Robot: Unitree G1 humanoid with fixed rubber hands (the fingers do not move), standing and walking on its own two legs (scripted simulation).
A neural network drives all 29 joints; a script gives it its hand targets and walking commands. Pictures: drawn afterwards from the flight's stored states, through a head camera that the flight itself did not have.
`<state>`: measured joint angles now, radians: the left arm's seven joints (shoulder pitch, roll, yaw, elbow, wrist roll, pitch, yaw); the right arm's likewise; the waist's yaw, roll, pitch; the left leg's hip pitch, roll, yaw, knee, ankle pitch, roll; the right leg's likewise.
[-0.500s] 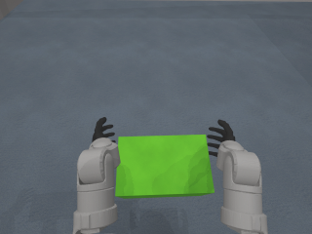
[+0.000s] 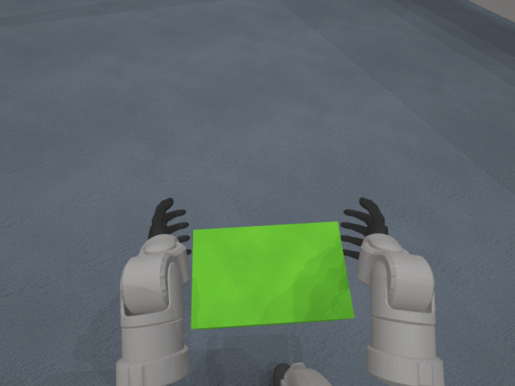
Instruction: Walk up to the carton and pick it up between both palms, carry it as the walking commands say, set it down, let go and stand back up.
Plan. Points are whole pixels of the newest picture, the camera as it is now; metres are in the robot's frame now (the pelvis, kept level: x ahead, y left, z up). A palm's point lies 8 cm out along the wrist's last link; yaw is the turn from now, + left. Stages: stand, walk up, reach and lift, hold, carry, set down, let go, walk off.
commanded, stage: carry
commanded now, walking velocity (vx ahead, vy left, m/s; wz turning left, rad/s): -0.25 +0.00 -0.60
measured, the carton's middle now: (268, 278) +0.30 +0.01 -0.04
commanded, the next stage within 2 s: none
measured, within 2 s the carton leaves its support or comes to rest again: neither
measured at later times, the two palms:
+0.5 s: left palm (260, 358) +0.16 +0.02 +0.07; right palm out of the picture +0.04 -0.26 +0.06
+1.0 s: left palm out of the picture +0.04 +0.09 +0.10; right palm out of the picture -0.05 -0.19 +0.09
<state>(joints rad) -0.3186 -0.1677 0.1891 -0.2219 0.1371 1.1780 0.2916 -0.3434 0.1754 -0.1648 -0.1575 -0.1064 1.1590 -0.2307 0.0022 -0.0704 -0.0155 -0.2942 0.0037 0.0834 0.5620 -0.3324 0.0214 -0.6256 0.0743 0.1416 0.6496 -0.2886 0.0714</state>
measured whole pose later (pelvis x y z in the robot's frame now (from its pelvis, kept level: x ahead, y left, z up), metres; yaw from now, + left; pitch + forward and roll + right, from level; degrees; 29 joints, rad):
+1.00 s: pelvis -0.29 +0.04 +0.00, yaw -19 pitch +2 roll -1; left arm -0.44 -0.18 0.21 0.02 0.11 1.19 0.42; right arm -0.40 0.18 -0.22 0.00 -0.18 1.19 -0.25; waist 0.04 0.01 -0.10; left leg -0.35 0.04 0.03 0.57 -0.25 -0.01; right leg -0.34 0.00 -0.01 0.51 -0.20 0.01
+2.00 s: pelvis -0.30 +0.05 +0.00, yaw -20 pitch +2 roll +0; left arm -0.39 -0.18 0.21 -0.06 0.12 1.20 0.37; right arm -0.39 0.19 -0.21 -0.06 -0.15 1.20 -0.28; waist 0.02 -0.01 -0.08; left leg -0.38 0.02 0.06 0.60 -0.25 0.01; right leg -0.40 -0.02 0.03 0.59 -0.22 0.03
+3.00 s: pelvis -0.33 +0.07 +0.00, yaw -26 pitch +2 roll +0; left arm -0.37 -0.18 0.21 -0.04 0.12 1.19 0.39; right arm -0.38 0.19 -0.20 -0.02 -0.14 1.19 -0.29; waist 0.01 0.00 -0.10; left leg -0.38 0.06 0.13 0.53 -0.18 0.02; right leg -0.34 -0.02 -0.03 0.54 -0.23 0.00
